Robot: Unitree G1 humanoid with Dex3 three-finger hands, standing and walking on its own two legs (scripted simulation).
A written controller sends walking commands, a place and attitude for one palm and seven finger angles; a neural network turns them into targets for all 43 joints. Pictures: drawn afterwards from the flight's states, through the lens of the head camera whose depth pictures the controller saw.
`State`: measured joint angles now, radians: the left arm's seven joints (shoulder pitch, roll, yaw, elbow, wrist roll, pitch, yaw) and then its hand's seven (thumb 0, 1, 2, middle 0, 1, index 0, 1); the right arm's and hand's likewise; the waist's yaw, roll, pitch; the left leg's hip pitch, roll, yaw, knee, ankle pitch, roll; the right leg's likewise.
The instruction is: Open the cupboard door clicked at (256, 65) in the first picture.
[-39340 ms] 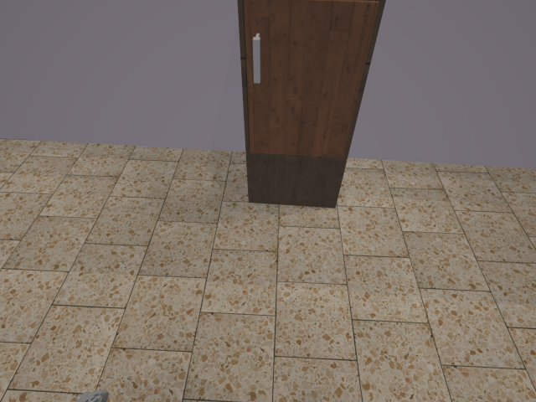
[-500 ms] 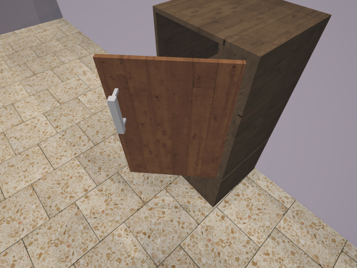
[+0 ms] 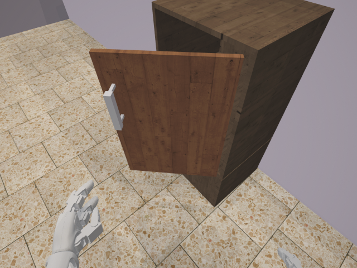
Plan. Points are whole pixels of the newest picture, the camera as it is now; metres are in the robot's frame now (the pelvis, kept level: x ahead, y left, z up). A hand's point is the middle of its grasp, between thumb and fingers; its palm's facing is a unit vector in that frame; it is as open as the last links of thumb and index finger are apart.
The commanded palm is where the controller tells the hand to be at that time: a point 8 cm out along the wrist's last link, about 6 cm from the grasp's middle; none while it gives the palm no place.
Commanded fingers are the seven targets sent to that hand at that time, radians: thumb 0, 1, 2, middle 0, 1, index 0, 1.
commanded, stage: raise the hand with hooked fingers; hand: left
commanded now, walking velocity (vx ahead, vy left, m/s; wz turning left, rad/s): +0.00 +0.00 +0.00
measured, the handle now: (116, 107) +0.57 +0.22 +0.02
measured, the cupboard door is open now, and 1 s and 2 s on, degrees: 44 44 44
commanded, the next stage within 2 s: move the hooked fingers beside the handle in 1.90 s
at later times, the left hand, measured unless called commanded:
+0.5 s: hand (86, 238) +0.19 +0.21 -0.02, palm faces -0.10 -0.99 -0.03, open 10.3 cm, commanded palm +0.17 +0.27 -0.01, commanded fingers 0.00 0.06 0.54 -0.26 -0.84 -0.26 -0.84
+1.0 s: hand (58, 219) +0.22 +0.27 +0.01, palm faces -0.05 -1.00 -0.05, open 13.1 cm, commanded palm +0.20 +0.32 +0.02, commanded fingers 0.00 -0.50 0.30 -0.30 -1.20 -0.30 -1.20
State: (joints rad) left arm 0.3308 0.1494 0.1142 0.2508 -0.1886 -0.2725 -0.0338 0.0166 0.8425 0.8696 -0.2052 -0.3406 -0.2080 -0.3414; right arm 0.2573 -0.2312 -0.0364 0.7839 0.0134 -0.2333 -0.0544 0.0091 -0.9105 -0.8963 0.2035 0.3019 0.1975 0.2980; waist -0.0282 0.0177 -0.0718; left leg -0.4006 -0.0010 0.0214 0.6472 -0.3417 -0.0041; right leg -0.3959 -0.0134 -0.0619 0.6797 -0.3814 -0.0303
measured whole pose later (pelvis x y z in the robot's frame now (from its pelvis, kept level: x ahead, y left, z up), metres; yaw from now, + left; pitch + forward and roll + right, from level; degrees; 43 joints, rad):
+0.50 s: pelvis -0.04 +0.00 -0.06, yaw +0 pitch +13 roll -2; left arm 0.24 0.29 0.25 0.14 -0.32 -0.33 -0.44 0.01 0.28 0.64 -0.25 -0.69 -0.25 -0.69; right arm 0.22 -0.19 0.03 0.58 0.04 -0.21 -0.06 0.01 -0.91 -0.90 0.21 0.30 0.20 0.30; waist 0.00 0.03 -0.11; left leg -0.86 0.04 -0.03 1.12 -0.49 -0.01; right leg -0.81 0.01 -0.11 1.07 -0.50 -0.04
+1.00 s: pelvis -0.03 +0.03 -0.04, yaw +0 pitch +11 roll -3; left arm 0.16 0.35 0.32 0.21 -0.33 -0.31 -0.44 0.00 -0.30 0.39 -0.29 -1.07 -0.29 -1.07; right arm 0.26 -0.27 0.02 0.53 0.04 -0.23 -0.07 0.01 -0.91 -0.90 0.20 0.30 0.20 0.30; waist -0.01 0.01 -0.10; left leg -0.74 0.01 0.00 1.00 -0.46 0.04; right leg -0.69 0.00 -0.08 0.94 -0.44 0.00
